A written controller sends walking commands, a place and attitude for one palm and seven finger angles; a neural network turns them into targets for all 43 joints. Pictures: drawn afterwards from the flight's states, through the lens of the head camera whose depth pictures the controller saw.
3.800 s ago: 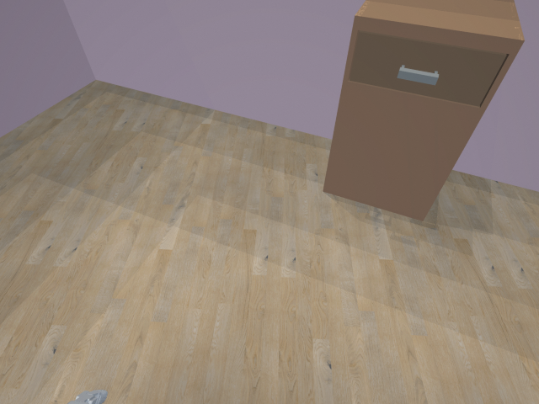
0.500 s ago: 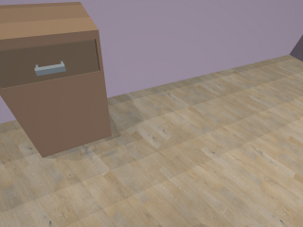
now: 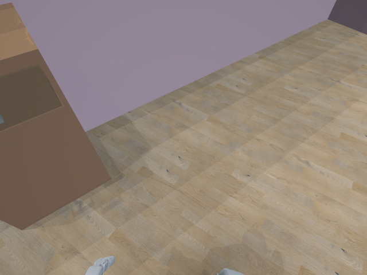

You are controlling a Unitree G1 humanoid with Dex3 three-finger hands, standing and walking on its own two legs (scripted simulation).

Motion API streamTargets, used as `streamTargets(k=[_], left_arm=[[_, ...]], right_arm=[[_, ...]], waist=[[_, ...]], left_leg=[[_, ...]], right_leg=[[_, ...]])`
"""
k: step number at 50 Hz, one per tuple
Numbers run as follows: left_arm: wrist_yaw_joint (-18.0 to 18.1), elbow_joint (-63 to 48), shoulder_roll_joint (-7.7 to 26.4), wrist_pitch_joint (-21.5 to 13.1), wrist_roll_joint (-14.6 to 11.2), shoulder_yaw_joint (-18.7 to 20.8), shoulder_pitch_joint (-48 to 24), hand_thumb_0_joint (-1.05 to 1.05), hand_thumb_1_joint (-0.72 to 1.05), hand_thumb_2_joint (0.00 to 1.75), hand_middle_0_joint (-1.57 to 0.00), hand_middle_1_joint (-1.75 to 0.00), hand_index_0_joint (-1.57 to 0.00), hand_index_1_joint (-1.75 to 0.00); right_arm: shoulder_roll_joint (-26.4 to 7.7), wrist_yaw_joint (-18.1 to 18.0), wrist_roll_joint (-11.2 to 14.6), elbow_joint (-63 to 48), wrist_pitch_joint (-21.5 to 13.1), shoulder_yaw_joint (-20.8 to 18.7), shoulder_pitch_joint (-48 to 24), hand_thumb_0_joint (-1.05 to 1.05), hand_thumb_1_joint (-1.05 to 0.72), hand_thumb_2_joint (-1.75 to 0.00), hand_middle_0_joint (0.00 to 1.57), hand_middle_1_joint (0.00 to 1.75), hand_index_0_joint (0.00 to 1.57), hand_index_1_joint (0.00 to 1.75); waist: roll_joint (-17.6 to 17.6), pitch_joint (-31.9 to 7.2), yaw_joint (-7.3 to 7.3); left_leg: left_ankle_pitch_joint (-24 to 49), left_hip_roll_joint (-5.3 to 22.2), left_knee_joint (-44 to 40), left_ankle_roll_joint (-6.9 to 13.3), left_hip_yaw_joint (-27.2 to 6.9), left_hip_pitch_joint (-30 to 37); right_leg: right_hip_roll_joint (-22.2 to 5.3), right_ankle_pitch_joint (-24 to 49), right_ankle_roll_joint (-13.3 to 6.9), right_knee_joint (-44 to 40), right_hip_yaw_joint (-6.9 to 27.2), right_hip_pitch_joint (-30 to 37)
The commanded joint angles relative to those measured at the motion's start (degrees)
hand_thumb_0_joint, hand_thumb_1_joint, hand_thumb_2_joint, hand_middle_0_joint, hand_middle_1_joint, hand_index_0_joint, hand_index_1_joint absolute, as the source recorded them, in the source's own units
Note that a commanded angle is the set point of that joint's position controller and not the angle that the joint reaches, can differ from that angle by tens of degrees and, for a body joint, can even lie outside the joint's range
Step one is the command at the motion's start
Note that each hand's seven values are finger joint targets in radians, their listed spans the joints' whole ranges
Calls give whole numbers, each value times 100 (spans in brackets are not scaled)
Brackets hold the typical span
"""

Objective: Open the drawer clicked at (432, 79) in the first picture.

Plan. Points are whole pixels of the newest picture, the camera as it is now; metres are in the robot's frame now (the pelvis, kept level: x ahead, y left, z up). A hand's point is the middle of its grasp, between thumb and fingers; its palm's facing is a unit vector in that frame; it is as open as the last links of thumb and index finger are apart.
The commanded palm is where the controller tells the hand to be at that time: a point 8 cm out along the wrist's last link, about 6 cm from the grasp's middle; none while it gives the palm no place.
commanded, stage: turn to face it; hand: left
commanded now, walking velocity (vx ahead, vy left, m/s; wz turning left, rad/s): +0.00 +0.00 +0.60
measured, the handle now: out of the picture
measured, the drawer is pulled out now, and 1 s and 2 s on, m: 0.00 0.00 0.00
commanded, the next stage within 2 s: take the last steps up to it in 0.94 s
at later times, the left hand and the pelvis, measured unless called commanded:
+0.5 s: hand out of the picture +0.03 +0.28 -0.16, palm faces +0.32 -0.92 -0.23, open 7.4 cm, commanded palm none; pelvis +0.01 +0.05 +0.02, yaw +16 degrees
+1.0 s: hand out of the picture -0.03 +0.18 -0.13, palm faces +0.52 -0.81 -0.26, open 7.4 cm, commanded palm none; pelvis +0.02 -0.01 +0.02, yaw +31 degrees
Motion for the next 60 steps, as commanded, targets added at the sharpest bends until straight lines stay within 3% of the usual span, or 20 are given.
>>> streamTargets(k=[1, 4, 9, 11, 12, 13, 14, 15, 18, 20, 33, 39, 40, 41, 42, 45, 47, 52, 57, 60], left_arm=[[184, -230, 891, 137, 19, 194, 376, 0, 90, 90, -20, -30, -20, -30], [180, -366, 870, 223, 34, 241, 193, 0, 90, 90, -20, -30, -20, -30], [170, -518, 1081, 315, 67, 363, 300, 0, 90, 90, -20, -30, -20, -30], [155, -587, 1131, 370, 40, 397, 249, 0, 90, 90, -20, -30, -20, -30], [125, -664, 1081, 418, -7, 387, 263, 0, 90, 90, -20, -30, -20, -30], [72, -810, 822, 476, -49, 362, 372, 0, 90, 90, -20, -30, -20, -30], [38, -1124, 601, 491, -45, 305, 10, 0, 90, 90, -20, -30, -20, -30], [56, -1200, 698, 534, 33, 288, -169, 0, 90, 90, -20, -30, -20, -30], [-40, -909, 814, 450, 39, 394, 210, 0, 90, 90, -20, -30, -20, -30], [-52, -755, 874, 454, 17, 398, 479, 0, 90, 90, -20, -30, -20, -30], [56, -832, 937, 496, -49, 298, 417, 0, 90, 90, -20, -30, -20, -30], [111, -627, 934, 436, -71, 282, 1360, 0, 90, 90, -20, -30, -20, -30], [139, -611, 1192, 381, -15, 321, 1536, 0, 90, 90, -20, -30, -20, -30], [171, -722, 1677, 322, 82, 402, 1480, 0, 90, 90, -20, -30, -20, -30], [157, -926, 1784, 370, 28, 344, 985, 0, 90, 90, -20, -30, -20, -30], [150, -1005, 1198, 284, -4, 253, 242, 0, 90, 90, -20, -30, -20, -30], [133, -885, 1055, 205, 3, 203, 531, 0, 90, 90, -20, -30, -20, -30], [128, -451, 1216, 204, 55, 222, 1453, 0, 90, 90, -20, -30, -20, -30], [64, -124, 1386, 172, 94, 290, 1725, 0, 90, 90, -20, -30, -20, -30], [21, -18, 1334, 184, 45, 283, 1432, 0, 90, 90, -20, -30, -20, -30]], right_arm=[[-263, 33, -45, -440, 54, -102, 239, 0, -90, -90, 20, 30, 20, 30], [-297, 108, -90, -586, 149, -137, 161, 0, -90, -90, 20, 30, 20, 30], [-445, 194, -94, -1072, 80, -188, -463, 0, -90, -90, 20, 30, 20, 30], [-583, 203, -115, -1121, 53, -227, -248, 0, -90, -90, 20, 30, 20, 30], [-768, 215, -134, -1117, 30, -273, -76, 0, -90, -90, 20, 30, 20, 30], [-1270, 204, -166, -1188, -16, -378, 56, 0, -90, -90, 20, 30, 20, 30], [-1794, 153, -208, -1307, -44, -487, 241, 0, -90, -90, 20, 30, 20, 30], [-1909, 90, -186, -1235, -61, -503, 198, 0, -90, -90, 20, 30, 20, 30], [-1467, 15, -146, -1551, -144, -337, -840, 0, -90, -90, 20, 30, 20, 30], [-1425, 1, -102, -1589, -192, -314, -900, 0, -90, -90, 20, 30, 20, 30], [-1662, 67, -116, -1462, -3, -435, -734, 0, -90, -90, 20, 30, 20, 30], [-1532, 124, -98, -1611, 93, -445, -1189, 0, -90, -90, 20, 30, 20, 30], [-1320, 159, -49, -1639, 103, -431, -1233, 0, -90, -90, 20, 30, 20, 30], [-881, 168, -17, -1776, 99, -353, -1117, 0, -90, -90, 20, 30, 20, 30], [-1113, 154, -106, -1800, 118, -401, -1183, 0, -90, -90, 20, 30, 20, 30], [-1145, 226, -122, -1449, 227, -419, -947, 0, -90, -90, 20, 30, 20, 30], [-1018, 213, -109, -1334, 175, -345, -898, 0, -90, -90, 20, 30, 20, 30], [-850, 159, -60, -1352, 161, -224, -1535, 0, -90, -90, 20, 30, 20, 30], [-774, 205, -67, -1316, 14, -120, -1638, 0, -90, -90, 20, 30, 20, 30], [-773, 190, -79, -1071, -127, -83, -962, 0, -90, -90, 20, 30, 20, 30]], waist=[[-844, -691, 134], [-1043, -437, 74], [-1167, -358, 266], [-845, -516, 120], [-241, -536, 20], [1292, -438, -37], [2131, -281, -267], [1781, -498, -256], [718, -656, 209], [518, -927, 256], [662, -872, 30], [586, -867, 445], [-53, -800, 536], [-1693, -613, 504], [-1487, -437, 411], [-1039, 15, 12], [-1024, -134, 104], [-1102, -351, 546], [-1411, -454, 718], [-1196, -485, 358]], left_leg=[[475, 82, 316, -31, -184, -633], [735, 65, -119, -47, 48, -642], [697, 22, -1494, 11, 288, -607], [1323, -106, -2410, 35, 434, -80], [1791, -132, -3081, 79, 346, 374], [2216, 750, -4001, 509, -1310, 540], [2732, 1869, -4933, 1255, -3019, 357], [2052, 1924, -5033, 1397, -3296, 259], [1908, 1003, -4717, 1021, -2060, 387], [2649, 727, -4643, 959, -1637, 715], [2369, 637, -4665, 1289, -2482, 924], [1649, 149, -4469, 870, -2378, -334], [1249, -267, -3735, 564, -1953, -980], [484, -1083, -2204, 111, -919, -1977], [137, -1030, -999, 96, -854, -1699], [1023, -673, 368, 69, -822, -1447], [1217, -632, 327, -61, -621, -1537], [604, -561, -835, -168, -302, -1189], [445, -563, -2197, 13, 12, -568], [1190, -640, -3797, 143, 295, 788]], right_leg=[[-1773, 2261, -503, -1851, 836, 545], [-1700, 638, -403, -2128, 516, 162], [-1863, 310, -369, -1712, 350, 465], [-1742, 96, -158, -1036, 74, 409], [-1520, -267, 40, -421, -62, 72], [-843, -1311, 440, 774, -265, -765], [-199, -2499, 695, 2195, 43, -1465], [-231, -2226, 601, 3052, 791, -1570], [-270, -774, 658, 3392, 1144, -1580], [-216, -469, 715, 3153, 1150, -1373], [147, -1145, 678, 1242, 1171, -532], [334, -285, 455, -1011, 981, 1373], [-211, -384, 281, -1878, 1521, 1916], [-1773, -1204, -305, -2647, 3356, 1998], [-2299, -1006, -632, -2740, 3312, 926], [-1330, -186, -296, -2437, 2097, 170], [-1135, 1275, -304, -2016, 1545, 878], [-1350, 2970, -516, -1586, 1429, 1655], [-1510, 1148, -546, -1872, 1714, 1756], [-1173, -95, -212, -1522, 1276, 1043]])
